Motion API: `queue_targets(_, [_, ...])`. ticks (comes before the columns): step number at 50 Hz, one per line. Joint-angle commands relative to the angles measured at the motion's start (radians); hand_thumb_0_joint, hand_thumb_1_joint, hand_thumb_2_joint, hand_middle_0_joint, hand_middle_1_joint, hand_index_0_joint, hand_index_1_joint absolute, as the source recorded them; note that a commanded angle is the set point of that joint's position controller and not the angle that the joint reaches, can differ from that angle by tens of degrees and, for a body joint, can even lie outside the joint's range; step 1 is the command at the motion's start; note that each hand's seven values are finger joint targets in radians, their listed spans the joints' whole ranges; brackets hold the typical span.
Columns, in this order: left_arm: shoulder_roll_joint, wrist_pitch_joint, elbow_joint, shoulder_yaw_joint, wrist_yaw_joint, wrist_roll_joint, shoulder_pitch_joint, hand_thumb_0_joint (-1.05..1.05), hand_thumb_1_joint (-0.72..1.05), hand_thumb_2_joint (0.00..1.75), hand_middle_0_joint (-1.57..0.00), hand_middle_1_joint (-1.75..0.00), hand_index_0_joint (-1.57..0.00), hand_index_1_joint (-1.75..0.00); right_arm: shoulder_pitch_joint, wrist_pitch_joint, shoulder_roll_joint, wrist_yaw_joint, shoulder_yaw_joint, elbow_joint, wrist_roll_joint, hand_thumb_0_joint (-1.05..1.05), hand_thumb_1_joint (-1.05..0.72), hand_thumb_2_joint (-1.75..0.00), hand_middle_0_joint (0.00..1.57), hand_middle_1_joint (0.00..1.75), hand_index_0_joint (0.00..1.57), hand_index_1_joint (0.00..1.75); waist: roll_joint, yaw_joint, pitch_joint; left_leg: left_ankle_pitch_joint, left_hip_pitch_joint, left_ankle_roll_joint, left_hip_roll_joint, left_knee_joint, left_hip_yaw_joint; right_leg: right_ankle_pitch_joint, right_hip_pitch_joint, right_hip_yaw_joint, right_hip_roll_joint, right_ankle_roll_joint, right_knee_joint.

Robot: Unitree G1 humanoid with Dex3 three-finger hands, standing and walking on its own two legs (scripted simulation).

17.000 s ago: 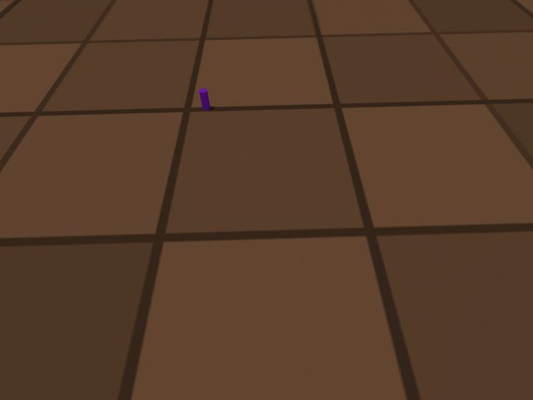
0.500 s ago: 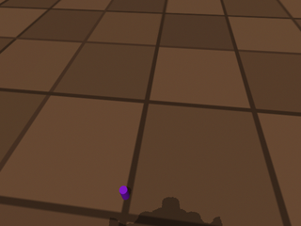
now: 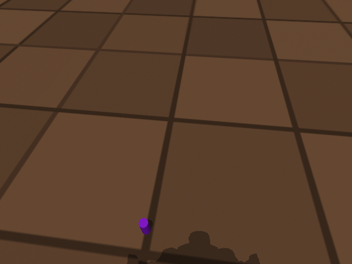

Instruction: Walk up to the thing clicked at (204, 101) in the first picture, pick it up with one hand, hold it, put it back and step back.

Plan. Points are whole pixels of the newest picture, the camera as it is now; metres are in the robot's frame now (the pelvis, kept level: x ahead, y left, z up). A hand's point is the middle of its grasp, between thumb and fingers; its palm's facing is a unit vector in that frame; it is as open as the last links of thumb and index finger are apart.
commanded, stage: stand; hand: left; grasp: from above
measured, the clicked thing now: (144, 226) +0.40 +0.21 -0.72
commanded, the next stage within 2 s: rise first in 0.16 s
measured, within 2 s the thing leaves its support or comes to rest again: neither
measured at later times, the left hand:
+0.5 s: hand out of the picture +0.15 +0.25 -0.17, palm faces -0.01 -0.94 -0.33, open 8.9 cm
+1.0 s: hand out of the picture +0.13 +0.26 -0.23, palm faces -0.16 -0.88 -0.45, open 13.8 cm
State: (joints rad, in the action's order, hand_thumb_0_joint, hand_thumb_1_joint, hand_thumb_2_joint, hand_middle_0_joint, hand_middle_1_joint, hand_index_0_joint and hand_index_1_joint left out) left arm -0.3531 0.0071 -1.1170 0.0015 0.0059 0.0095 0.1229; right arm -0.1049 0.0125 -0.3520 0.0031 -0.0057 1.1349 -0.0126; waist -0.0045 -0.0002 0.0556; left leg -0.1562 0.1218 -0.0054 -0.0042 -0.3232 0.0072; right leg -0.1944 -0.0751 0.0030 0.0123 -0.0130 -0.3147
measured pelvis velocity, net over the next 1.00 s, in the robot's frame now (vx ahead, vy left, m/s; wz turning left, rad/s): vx -0.01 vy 0.01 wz -0.01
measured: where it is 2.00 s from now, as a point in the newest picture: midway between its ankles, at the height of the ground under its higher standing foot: outside the picture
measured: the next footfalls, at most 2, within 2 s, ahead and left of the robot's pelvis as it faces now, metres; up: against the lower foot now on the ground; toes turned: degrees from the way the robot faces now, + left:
none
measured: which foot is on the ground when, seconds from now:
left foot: down 0.00-1.00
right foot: down 0.00-1.00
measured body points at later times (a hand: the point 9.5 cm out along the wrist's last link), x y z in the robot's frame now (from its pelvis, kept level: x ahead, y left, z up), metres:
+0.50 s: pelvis -0.01 +0.00 -0.02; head +0.05 +0.01 +0.42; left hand +0.15 +0.30 -0.15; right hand +0.09 -0.27 -0.14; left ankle +0.01 +0.12 -0.75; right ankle -0.01 -0.13 -0.75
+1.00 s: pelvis -0.01 +0.01 -0.09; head +0.09 +0.03 +0.35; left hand +0.14 +0.30 -0.20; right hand +0.16 -0.24 -0.18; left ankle +0.01 +0.12 -0.75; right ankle -0.01 -0.13 -0.75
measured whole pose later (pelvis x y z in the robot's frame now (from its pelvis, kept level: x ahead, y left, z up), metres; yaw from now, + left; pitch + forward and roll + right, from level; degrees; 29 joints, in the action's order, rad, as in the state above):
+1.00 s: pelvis -0.01 +0.01 -0.09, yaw +0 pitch +17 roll -2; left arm -0.31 -0.17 -0.50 -0.12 -0.02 0.25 0.23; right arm -0.19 0.12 -0.24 -0.03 0.03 0.57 0.00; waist 0.00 0.02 -0.09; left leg -0.50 0.91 0.00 -0.02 -1.12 0.03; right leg -0.53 -0.84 -0.01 -0.01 -0.02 -1.07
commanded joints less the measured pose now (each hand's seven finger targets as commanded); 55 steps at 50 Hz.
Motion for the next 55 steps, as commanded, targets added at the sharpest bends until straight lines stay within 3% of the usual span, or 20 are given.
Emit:
queue_targets(1, [-0.218, 0.022, 0.063, -0.040, -0.015, 0.002, -0.038, 0.00, 0.90, 0.90, -0.20, -0.30, -0.20, -0.30, 0.043, 0.017, -0.215, -0.012, 0.044, -0.062, 0.004, 0.00, -0.90, -0.90, 0.20, 0.30, 0.20, 0.30, 0.005, 0.005, -0.077, 0.130, -0.046, 0.025, -0.123, 0.039, 0.092, 0.112, -0.037, 0.090, 0.119, 0.033, 0.056])
queue_targets(12, [-0.213, 0.021, 0.060, -0.040, -0.013, 0.003, -0.028, 0.00, 0.90, 0.90, -0.20, -0.30, -0.20, -0.30, 0.040, 0.018, -0.216, -0.010, 0.044, -0.063, 0.005, 0.00, -0.90, -0.90, 0.20, 0.30, 0.20, 0.30, 0.007, 0.000, -0.059, 0.079, -0.025, 0.028, -0.121, 0.057, 0.101, 0.063, -0.040, 0.084, 0.115, 0.031, 0.060])
queue_targets(13, [-0.217, 0.021, 0.056, -0.040, -0.014, 0.002, -0.025, 0.00, 0.82, 0.96, -0.16, -0.38, -0.16, -0.38, 0.045, 0.017, -0.213, -0.010, 0.045, -0.063, 0.005, 0.00, -0.96, -0.93, 0.20, 0.30, 0.20, 0.30, -0.003, 0.000, -0.062, 0.085, -0.035, 0.028, -0.121, 0.053, 0.103, 0.063, -0.045, 0.085, 0.115, 0.032, 0.061])
queue_targets(14, [-0.060, 0.121, 0.407, -0.047, -0.029, -0.048, -0.375, 0.00, 0.74, 0.96, -0.23, -0.46, -0.19, -0.46, 0.022, 0.072, -0.046, -0.029, 0.000, -0.361, 0.072, 0.00, -1.00, -0.93, 0.20, 0.30, 0.20, 0.30, 0.046, 0.119, -0.008, -0.057, 0.094, 0.017, 0.012, -0.024, -0.045, 0.015, -0.263, 0.002, -0.011, 0.023, -0.013])
queue_targets(15, [-0.121, 0.123, 0.418, -0.072, -0.036, -0.047, -0.537, 0.00, 0.66, 0.93, -0.26, -0.51, -0.22, -0.54, -0.022, 0.075, -0.081, -0.040, 0.010, -0.314, 0.072, 0.00, -0.97, -0.92, 0.20, 0.30, 0.20, 0.30, 0.021, 0.082, -0.052, -0.089, 0.081, 0.017, 0.013, -0.036, -0.039, -0.018, -0.217, -0.013, -0.011, 0.024, -0.022])
queue_targets(16, [-0.163, 0.069, 0.149, -0.116, -0.041, -0.027, -0.288, 0.00, 0.58, 0.92, -0.24, -0.57, -0.20, -0.60, -0.064, 0.064, -0.101, -0.045, 0.016, -0.280, 0.069, 0.00, -0.95, -0.92, 0.20, 0.30, 0.20, 0.30, -0.020, 0.075, -0.023, -0.103, 0.115, 0.021, 0.019, -0.051, -0.038, -0.049, -0.232, -0.022, -0.018, 0.029, -0.028])
queue_targets(17, [-0.144, 0.050, 0.084, -0.115, -0.024, -0.020, -0.211, 0.00, 0.50, 0.89, -0.22, -0.65, -0.21, -0.67, -0.074, 0.053, -0.104, -0.043, 0.029, -0.309, 0.068, 0.00, -0.94, -0.91, 0.20, 0.30, 0.20, 0.30, -0.048, 0.046, -0.013, -0.083, 0.160, 0.022, 0.011, -0.088, -0.041, -0.050, -0.254, -0.032, -0.024, 0.030, -0.066])
queue_targets(18, [-0.177, 0.049, 0.116, -0.121, -0.013, 0.005, -0.258, 0.00, 0.42, 0.88, -0.19, -0.73, -0.19, -0.75, -0.086, 0.054, -0.104, -0.049, 0.047, -0.329, 0.059, 0.00, -0.94, -0.91, 0.20, 0.30, 0.20, 0.30, -0.046, 0.044, -0.083, -0.052, 0.165, 0.024, 0.012, -0.122, -0.039, -0.026, -0.257, -0.028, -0.021, 0.031, -0.097])
queue_targets(19, [-0.262, 0.065, 0.187, -0.172, -0.013, 0.025, -0.341, 0.00, 0.34, 0.89, -0.18, -0.80, -0.18, -0.79, -0.104, 0.063, -0.109, -0.058, 0.064, -0.345, 0.054, 0.00, -0.92, -0.91, 0.20, 0.30, 0.20, 0.30, -0.032, 0.032, -0.196, -0.007, 0.149, 0.025, 0.012, -0.157, -0.033, 0.034, -0.239, -0.018, -0.014, 0.026, -0.134])
queue_targets(20, [-0.268, 0.057, 0.162, -0.197, 0.000, 0.044, -0.258, 0.00, 0.26, 0.84, -0.18, -0.86, -0.20, -0.84, -0.113, 0.069, -0.103, -0.055, 0.073, -0.373, 0.046, 0.00, -0.90, -0.90, 0.20, 0.30, 0.20, 0.30, 0.009, 0.016, -0.261, 0.041, 0.153, 0.019, 0.020, -0.190, -0.033, 0.079, -0.223, -0.018, -0.012, 0.029, -0.173])
queue_targets(21, [-0.213, 0.040, 0.086, -0.184, 0.012, 0.073, -0.154, 0.00, 0.18, 0.84, -0.17, -0.93, -0.21, -0.89, -0.144, 0.067, -0.096, -0.048, 0.082, -0.377, 0.036, 0.00, -0.95, -0.91, 0.20, 0.30, 0.20, 0.30, -0.004, 0.019, -0.274, 0.060, 0.196, 0.018, 0.023, -0.236, -0.029, 0.098, -0.253, -0.018, -0.013, 0.029, -0.212])
queue_targets(22, [-0.192, 0.031, 0.068, -0.192, 0.021, 0.095, -0.098, 0.00, 0.10, 0.85, -0.15, -0.95, -0.19, -0.92, -0.151, 0.068, -0.092, -0.040, 0.090, -0.391, 0.025, 0.00, -0.95, -0.91, 0.20, 0.30, 0.20, 0.30, -0.005, -0.007, -0.273, 0.064, 0.236, 0.017, 0.025, -0.268, -0.028, 0.091, -0.275, -0.019, -0.016, 0.031, -0.245])
queue_targets(24, [-0.211, 0.013, 0.184, -0.210, 0.017, 0.125, -0.094, 0.00, -0.06, 0.87, -0.14, -0.99, -0.16, -0.96, -0.135, 0.069, -0.087, -0.039, 0.099, -0.453, 0.028, 0.00, -0.93, -0.91, 0.20, 0.30, 0.20, 0.30, 0.076, -0.035, -0.367, 0.089, 0.203, 0.006, 0.030, -0.275, -0.031, 0.099, -0.253, -0.016, -0.020, 0.039, -0.268])
queue_targets(25, [-0.212, -0.004, 0.237, -0.213, 0.007, 0.130, -0.110, 0.00, -0.14, 0.87, -0.14, -1.00, -0.17, -0.97, -0.126, 0.068, -0.081, -0.039, 0.097, -0.480, 0.031, 0.00, -0.95, -0.91, 0.20, 0.30, 0.20, 0.30, 0.089, -0.033, -0.371, 0.083, 0.203, 0.004, 0.031, -0.271, -0.027, 0.086, -0.260, -0.018, -0.021, 0.039, -0.264])
queue_targets(27, [-0.150, -0.062, 0.199, -0.183, -0.004, 0.143, -0.055, 0.00, -0.30, 0.90, -0.13, -1.02, -0.14, -1.00, -0.101, 0.068, -0.072, -0.034, 0.086, -0.519, 0.037, 0.00, -0.93, -0.91, 0.20, 0.30, 0.20, 0.30, 0.053, -0.023, -0.251, 0.019, 0.291, 0.002, 0.023, -0.273, -0.016, 0.010, -0.324, -0.031, -0.031, 0.039, -0.267])
queue_targets(30, [-0.153, -0.113, 0.284, -0.172, -0.017, 0.163, -0.108, 0.00, -0.47, 0.91, -0.14, -1.02, -0.15, -1.01, -0.076, 0.076, -0.066, -0.029, 0.089, -0.575, 0.039, 0.00, -0.94, -0.91, 0.20, 0.30, 0.20, 0.30, 0.024, -0.004, -0.227, -0.075, 0.360, 0.005, 0.012, -0.322, -0.010, -0.086, -0.415, -0.035, -0.036, 0.038, -0.309])
queue_targets(37, [-0.152, -0.104, 0.508, -0.200, -0.031, 0.197, -0.085, 0.00, -0.51, 0.91, -0.14, -1.03, -0.14, -1.03, -0.124, 0.127, -0.046, -0.027, 0.097, -0.629, 0.028, 0.00, -0.92, -0.91, 0.20, 0.30, 0.20, 0.30, 0.043, 0.016, -0.336, -0.061, 0.452, 0.009, -0.002, -0.501, -0.002, -0.075, -0.563, -0.030, -0.036, 0.032, -0.500])
queue_targets(44, [-0.142, -0.121, 0.701, -0.196, -0.041, 0.247, 0.081, 0.00, -0.55, 0.96, -0.10, -1.06, -0.09, -1.07, -0.124, 0.152, -0.038, -0.038, 0.100, -0.674, 0.022, 0.00, -0.93, -0.91, 0.20, 0.30, 0.20, 0.30, 0.095, 0.019, -0.421, -0.024, 0.486, 0.009, -0.013, -0.600, 0.013, -0.062, -0.661, -0.028, -0.036, 0.034, -0.607])
queue_targets(48, [-0.128, -0.160, 0.774, -0.184, -0.041, 0.242, 0.148, 0.00, -0.55, 0.97, -0.08, -1.06, -0.08, -1.06, -0.111, 0.155, -0.039, -0.038, 0.099, -0.693, 0.024, 0.00, -0.94, -0.91, 0.20, 0.30, 0.20, 0.30, 0.078, 0.028, -0.438, 0.006, 0.520, 0.013, -0.019, -0.648, 0.025, -0.051, -0.695, -0.035, -0.038, 0.032, -0.645])
queue_targets(55, [-0.121, -0.192, 0.826, -0.178, -0.045, 0.277, 0.198, 0.00, -0.53, 0.95, -0.07, -1.07, -0.07, -1.06, -0.103, 0.170, -0.033, -0.034, 0.093, -0.722, 0.020, 0.00, -0.91, -0.90, 0.20, 0.30, 0.20, 0.30, 0.072, 0.032, -0.450, 0.021, 0.615, 0.016, -0.016, -0.742, 0.031, -0.048, -0.779, -0.043, -0.039, 0.034, -0.737])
